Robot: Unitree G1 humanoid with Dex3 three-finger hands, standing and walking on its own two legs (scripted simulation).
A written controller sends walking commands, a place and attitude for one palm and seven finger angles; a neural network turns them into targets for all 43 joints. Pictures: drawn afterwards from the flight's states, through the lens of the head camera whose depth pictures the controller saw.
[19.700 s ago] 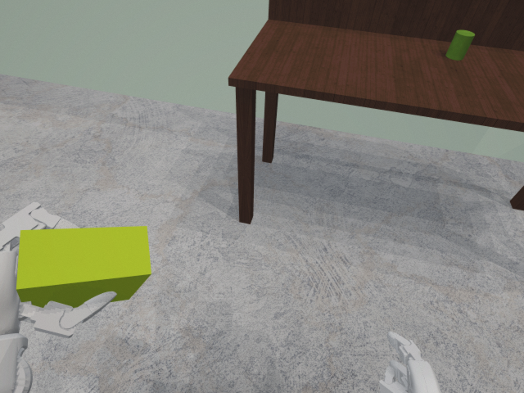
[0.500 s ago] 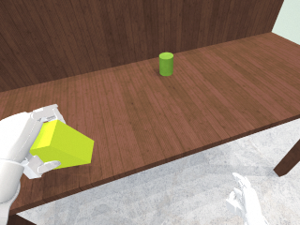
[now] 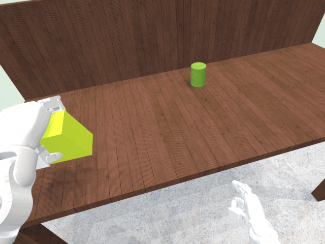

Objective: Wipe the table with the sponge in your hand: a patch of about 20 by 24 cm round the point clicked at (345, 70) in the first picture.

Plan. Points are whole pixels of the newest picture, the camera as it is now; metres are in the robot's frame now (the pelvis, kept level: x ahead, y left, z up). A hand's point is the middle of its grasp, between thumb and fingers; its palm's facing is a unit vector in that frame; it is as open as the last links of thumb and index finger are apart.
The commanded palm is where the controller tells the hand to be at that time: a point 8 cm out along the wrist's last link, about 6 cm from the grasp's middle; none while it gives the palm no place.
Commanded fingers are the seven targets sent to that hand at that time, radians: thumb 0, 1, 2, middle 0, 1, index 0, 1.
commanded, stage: turn the palm down, sponge in hand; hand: left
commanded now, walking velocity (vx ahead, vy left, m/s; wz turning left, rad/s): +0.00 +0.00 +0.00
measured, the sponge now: (56, 144) +0.25 +0.29 +0.16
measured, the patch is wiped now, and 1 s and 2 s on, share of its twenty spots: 0.00 0.00 0.00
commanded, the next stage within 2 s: move the sponge above the wiping area in 0.50 s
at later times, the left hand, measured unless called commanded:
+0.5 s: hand (41, 130) +0.24 +0.31 +0.20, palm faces +0.29 -0.07 -0.95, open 9.6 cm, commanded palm +0.19 +0.28 +0.24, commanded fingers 0.00 0.10 1.30 -1.20 -1.60 -1.20 -1.60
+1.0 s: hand (60, 146) +0.25 +0.29 +0.15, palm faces +0.04 -0.08 -1.00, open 9.6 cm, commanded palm +0.21 +0.29 +0.23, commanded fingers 0.00 0.10 1.30 -1.20 -1.60 -1.20 -1.60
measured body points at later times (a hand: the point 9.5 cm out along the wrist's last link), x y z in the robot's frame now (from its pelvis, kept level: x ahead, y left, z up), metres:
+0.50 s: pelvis +0.00 +0.00 +0.00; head -0.01 -0.05 +0.45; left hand +0.22 +0.30 +0.25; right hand +0.28 -0.18 -0.06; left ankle +0.04 +0.10 -0.74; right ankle +0.02 -0.11 -0.74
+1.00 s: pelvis +0.01 -0.02 +0.00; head +0.00 -0.08 +0.45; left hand +0.24 +0.29 +0.20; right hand +0.27 -0.22 -0.07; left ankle +0.04 +0.10 -0.74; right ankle +0.02 -0.11 -0.74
